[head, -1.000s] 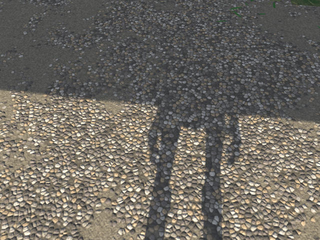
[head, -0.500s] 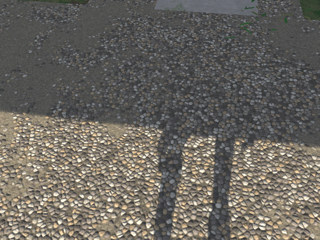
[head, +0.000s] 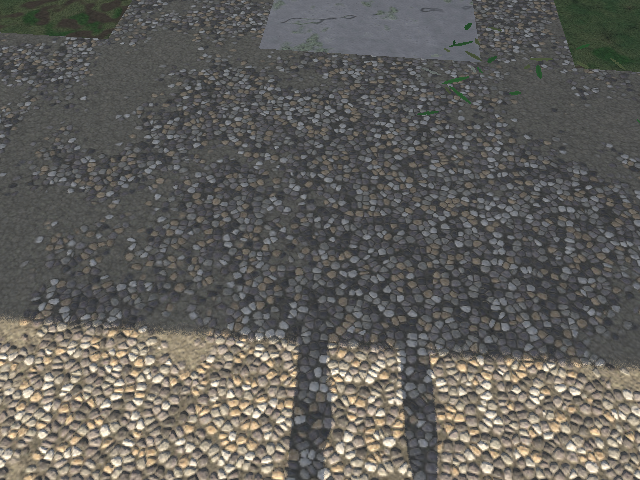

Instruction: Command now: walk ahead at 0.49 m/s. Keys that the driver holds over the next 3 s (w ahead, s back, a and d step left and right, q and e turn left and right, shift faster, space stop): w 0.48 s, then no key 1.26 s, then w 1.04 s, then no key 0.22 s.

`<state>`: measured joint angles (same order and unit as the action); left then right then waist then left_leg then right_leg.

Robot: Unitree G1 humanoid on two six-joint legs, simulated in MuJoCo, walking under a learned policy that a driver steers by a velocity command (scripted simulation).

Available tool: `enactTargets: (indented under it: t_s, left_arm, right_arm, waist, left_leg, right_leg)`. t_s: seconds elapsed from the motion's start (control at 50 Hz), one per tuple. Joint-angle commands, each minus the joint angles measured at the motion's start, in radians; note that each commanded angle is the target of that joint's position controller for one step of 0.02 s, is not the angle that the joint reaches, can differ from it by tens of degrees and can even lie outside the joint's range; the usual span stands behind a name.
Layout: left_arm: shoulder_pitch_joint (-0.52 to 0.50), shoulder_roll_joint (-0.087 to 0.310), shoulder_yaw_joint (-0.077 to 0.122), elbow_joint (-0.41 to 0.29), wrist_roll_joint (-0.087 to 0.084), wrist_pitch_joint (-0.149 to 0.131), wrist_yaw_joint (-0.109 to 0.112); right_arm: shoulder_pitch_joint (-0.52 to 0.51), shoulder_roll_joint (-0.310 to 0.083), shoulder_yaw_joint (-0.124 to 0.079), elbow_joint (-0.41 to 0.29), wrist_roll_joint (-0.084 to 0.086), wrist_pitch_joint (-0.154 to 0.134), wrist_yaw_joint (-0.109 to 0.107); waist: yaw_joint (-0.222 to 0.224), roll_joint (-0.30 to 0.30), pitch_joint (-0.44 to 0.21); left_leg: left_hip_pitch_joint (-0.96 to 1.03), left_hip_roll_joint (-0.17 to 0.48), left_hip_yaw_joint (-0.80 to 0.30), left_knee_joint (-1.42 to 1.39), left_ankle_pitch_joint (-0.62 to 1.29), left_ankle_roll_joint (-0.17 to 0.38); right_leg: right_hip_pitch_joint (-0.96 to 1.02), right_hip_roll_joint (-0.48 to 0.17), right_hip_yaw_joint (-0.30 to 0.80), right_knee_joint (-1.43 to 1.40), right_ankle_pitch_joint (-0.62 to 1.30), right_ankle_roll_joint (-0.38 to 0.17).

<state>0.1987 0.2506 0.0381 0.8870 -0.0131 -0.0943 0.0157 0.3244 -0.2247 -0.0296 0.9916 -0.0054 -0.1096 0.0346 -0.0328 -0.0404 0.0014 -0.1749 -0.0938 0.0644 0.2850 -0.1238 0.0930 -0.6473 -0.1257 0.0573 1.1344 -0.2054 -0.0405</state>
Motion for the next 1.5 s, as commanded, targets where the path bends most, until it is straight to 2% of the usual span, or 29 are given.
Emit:
enactTargets:
  t_s: [0.02,0.12,0.22,0.26,0.28,0.3,0.32,0.34,0.36,0.38,0.4,0.44,0.54,0.6,0.68,0.76,0.78,0.8,0.82,0.84,0.86,0.9,0.96,1.02,1.08,1.1,1.16,1.26,1.5]
  left_arm:
    - [0.033,0.042,0.012,-0.042,0.012,0.006,0.007]
    - [-0.155,0.029,0.005,-0.091,0.000,-0.006,-0.009]
    - [-0.253,0.048,0.004,-0.139,-0.010,-0.019,-0.041]
    - [-0.192,0.076,0.015,-0.132,-0.010,-0.027,-0.048]
    - [-0.090,0.105,0.033,-0.103,-0.007,-0.030,-0.046]
    - [0.100,0.164,0.061,-0.048,-0.005,-0.032,-0.039]
    - [0.269,0.278,0.089,-0.020,0.016,-0.029,-0.034]
    - [0.308,0.251,0.081,-0.004,0.011,-0.023,-0.040]
    - [0.240,0.173,0.056,-0.016,0.006,-0.026,-0.041]
    - [0.146,0.131,0.042,-0.040,0.006,-0.024,-0.040]
    - [0.068,0.103,0.031,-0.052,0.009,-0.023,-0.045]
    - [0.023,0.064,0.020,-0.048,0.018,-0.026,-0.053]
    - [0.087,0.107,0.029,0.003,0.026,-0.026,-0.034]
    - [0.099,0.112,0.024,0.016,0.023,-0.011,-0.017]
    - [0.145,0.124,0.023,0.056,0.014,0.005,-0.007]
    - [0.095,0.121,0.028,0.071,-0.001,0.024,0.001]
    - [0.130,0.115,0.026,0.073,0.007,0.023,0.002]
    - [0.208,0.070,0.012,0.076,0.030,0.014,-0.002]
    - [0.316,-0.018,-0.017,0.117,0.025,0.015,-0.006]
    - [0.264,0.033,-0.007,0.116,0.012,0.028,-0.008]
    - [0.203,0.081,0.007,0.097,0.000,0.044,-0.005]
    - [0.123,0.079,0.017,0.085,0.003,0.082,0.016]
    - [0.142,0.036,0.012,0.104,0.012,0.110,0.038]
    - [0.173,0.019,0.012,0.136,0.017,0.114,0.035]
    - [0.144,0.050,0.013,0.126,0.046,0.118,0.027]
    - [0.124,0.104,0.025,0.132,0.034,0.115,0.028]
    - [0.070,0.058,0.017,0.138,0.028,0.079,0.026]
    - [0.110,0.041,0.013,0.157,0.018,0.055,0.024]
    - [0.163,0.017,0.003,0.179,0.016,0.066,0.022]
  right_arm:
    - [-0.039,-0.133,-0.021,-0.056,0.002,-0.016,-0.020]
    - [0.059,-0.165,-0.027,-0.033,0.020,-0.001,-0.035]
    - [0.114,-0.174,-0.034,-0.003,0.026,0.021,-0.038]
    - [0.091,-0.189,-0.040,-0.006,0.027,0.032,-0.040]
    - [0.068,-0.185,-0.037,-0.012,0.024,0.037,-0.040]
    - [0.058,-0.152,-0.024,-0.025,0.013,0.039,-0.039]
    - [0.126,-0.064,0.006,-0.054,0.001,0.025,-0.034]
    - [0.167,-0.024,0.020,-0.042,0.018,-0.002,-0.028]
    - [0.093,-0.142,-0.009,-0.054,0.041,-0.020,-0.024]
    - [0.011,-0.165,-0.015,-0.080,0.050,-0.027,-0.024]
    - [-0.028,-0.153,-0.018,-0.086,0.039,-0.023,-0.030]
    - [-0.015,-0.120,-0.025,-0.082,0.023,0.005,-0.036]
    - [-0.077,-0.088,-0.029,-0.111,0.006,0.032,-0.046]
    - [-0.176,-0.052,-0.017,-0.136,0.004,0.030,-0.041]
    - [-0.257,-0.064,-0.015,-0.152,0.007,0.034,-0.032]
    - [-0.184,-0.119,-0.033,-0.128,-0.009,0.020,-0.024]
    - [-0.126,-0.168,-0.050,-0.103,-0.017,0.015,-0.030]
    - [-0.069,-0.221,-0.058,-0.095,-0.030,0.017,-0.036]
    - [-0.025,-0.165,-0.043,-0.078,-0.029,0.032,-0.040]
    - [-0.016,-0.098,-0.023,-0.075,-0.010,0.041,-0.034]
    - [-0.075,-0.105,-0.020,-0.083,0.000,0.043,-0.029]
    - [-0.213,-0.113,-0.018,-0.113,-0.006,0.048,-0.034]
    - [-0.279,-0.117,-0.023,-0.118,-0.023,0.068,-0.048]
    - [-0.272,-0.111,-0.023,-0.101,-0.003,0.077,-0.057]
    - [-0.220,-0.089,-0.017,-0.068,0.007,0.084,-0.059]
    - [-0.195,-0.094,-0.025,-0.067,0.007,0.088,-0.062]
    - [-0.185,-0.074,-0.023,-0.048,-0.001,0.088,-0.073]
    - [-0.167,-0.068,-0.025,-0.013,0.000,0.090,-0.068]
    - [-0.149,-0.072,-0.025,0.045,0.010,0.104,-0.071]
  waist:
    - [0.046,0.078,0.053]
    - [-0.023,0.083,0.057]
    - [-0.043,0.099,0.081]
    - [0.003,0.118,0.050]
    - [0.062,0.116,-0.007]
    - [0.138,0.086,-0.128]
    - [0.152,-0.109,-0.301]
    - [0.140,-0.263,-0.388]
    - [0.137,-0.164,-0.270]
    - [0.111,-0.101,-0.168]
    - [0.079,-0.024,-0.099]
    - [0.026,-0.037,-0.046]
    - [0.004,-0.009,0.011]
    - [0.029,-0.031,0.001]
    - [0.060,-0.044,-0.012]
    - [-0.001,-0.030,-0.056]
    - [-0.004,0.024,-0.106]
    - [0.028,0.125,-0.214]
    - [0.030,0.275,-0.329]
    - [0.003,0.250,-0.329]
    - [0.014,0.185,-0.257]
    - [0.047,0.110,-0.129]
    - [0.076,0.180,-0.088]
    - [0.093,0.170,-0.104]
    - [0.074,0.114,-0.013]
    - [0.031,0.018,0.039]
    - [0.012,-0.066,0.054]
    - [0.026,-0.003,0.034]
    - [0.036,0.041,0.003]
  left_leg:
    - [-0.092,0.284,-0.218,-0.203,0.063,0.172]
    - [0.013,0.271,-0.163,-0.181,0.071,0.123]
    - [0.169,0.338,-0.186,-0.096,0.064,0.107]
    - [0.193,0.349,-0.188,-0.019,0.182,0.087]
    - [0.180,0.314,-0.156,0.101,0.348,0.066]
    - [0.087,0.252,-0.104,0.331,0.405,0.036]
    - [-0.266,0.128,-0.022,0.736,0.110,-0.033]
    - [-0.514,0.028,-0.112,0.963,-0.417,-0.052]
    - [-0.609,0.096,-0.189,1.060,-0.387,-0.028]
    - [-0.616,0.151,-0.162,1.047,-0.293,-0.015]
    - [-0.573,0.192,-0.140,0.985,-0.211,-0.020]
    - [-0.467,0.235,-0.138,0.886,-0.128,-0.030]
    - [-0.494,0.220,-0.105,0.693,-0.002,-0.078]
    - [-0.394,0.180,-0.065,0.451,0.152,-0.080]
    - [-0.328,0.143,-0.069,0.308,0.214,-0.071]
    - [-0.205,0.117,-0.069,0.156,0.196,-0.016]
    - [-0.066,0.140,-0.087,0.126,0.482,0.004]
    - [0.197,0.273,-0.204,0.225,0.872,0.076]
    - [0.371,0.441,-0.376,0.226,0.959,0.233]
    - [0.321,0.462,-0.453,0.164,0.810,0.262]
    - [0.217,0.434,-0.432,0.121,0.569,0.226]
    - [-0.008,0.378,-0.369,0.029,0.211,0.160]
    - [-0.190,0.295,-0.274,-0.044,-0.034,0.109]
    - [-0.229,0.264,-0.228,-0.046,-0.219,0.083]
    - [-0.285,0.209,-0.197,-0.026,-0.439,-0.023]
    - [-0.230,0.148,-0.130,-0.002,-0.388,-0.050]
    - [-0.034,0.128,-0.091,0.115,-0.172,-0.053]
    - [-0.028,0.129,-0.085,0.143,-0.053,-0.037]
    - [0.011,0.134,-0.084,0.189,0.136,-0.041]
  right_leg:
    - [-0.032,-0.043,0.003,-0.143,0.151,0.028]
    - [0.004,0.011,-0.043,-0.463,0.306,0.039]
    - [0.007,0.036,-0.046,-0.594,0.188,0.006]
    - [0.115,0.065,-0.068,-0.635,0.119,-0.024]
    - [0.256,0.098,-0.096,-0.658,0.106,-0.046]
    - [0.515,0.074,-0.063,-0.644,0.126,-0.086]
    - [0.921,-0.182,0.299,-0.656,0.090,-0.215]
    - [1.065,-0.294,0.669,-0.817,-0.036,-0.304]
    - [0.968,-0.261,0.590,-0.837,-0.072,-0.254]
    - [0.828,-0.225,0.433,-0.848,-0.007,-0.215]
    - [0.686,-0.179,0.321,-0.885,0.081,-0.196]
    - [0.535,-0.113,0.196,-0.950,0.152,-0.172]
    - [0.488,-0.083,0.034,-0.960,0.609,-0.183]
    - [0.460,-0.027,-0.066,-0.937,0.685,-0.139]
    - [0.535,-0.054,-0.052,-0.891,0.639,-0.135]
    - [0.614,-0.057,-0.015,-0.721,0.597,-0.096]
    - [0.591,0.009,-0.035,-0.621,0.548,-0.059]
    - [0.428,0.084,-0.065,-0.453,0.273,-0.013]
    - [0.267,0.146,-0.066,-0.242,-0.200,0.037]
    - [0.217,0.147,-0.013,-0.108,-0.489,0.066]
    - [0.180,0.115,0.019,-0.052,-0.491,0.071]
    - [0.188,0.069,0.010,-0.116,-0.397,0.086]
    - [0.349,0.080,-0.036,-0.324,-0.279,0.091]
    - [0.480,0.102,-0.073,-0.528,-0.061,0.066]
    - [0.492,0.051,-0.028,-0.691,-0.051,0.005]
    - [0.354,0.048,-0.017,-0.714,-0.233,-0.018]
    - [0.204,0.046,0.005,-0.813,-0.301,0.007]
    - [0.284,0.061,-0.014,-0.777,-0.160,0.017]
    - [0.368,0.082,-0.046,-0.729,0.046,0.017]
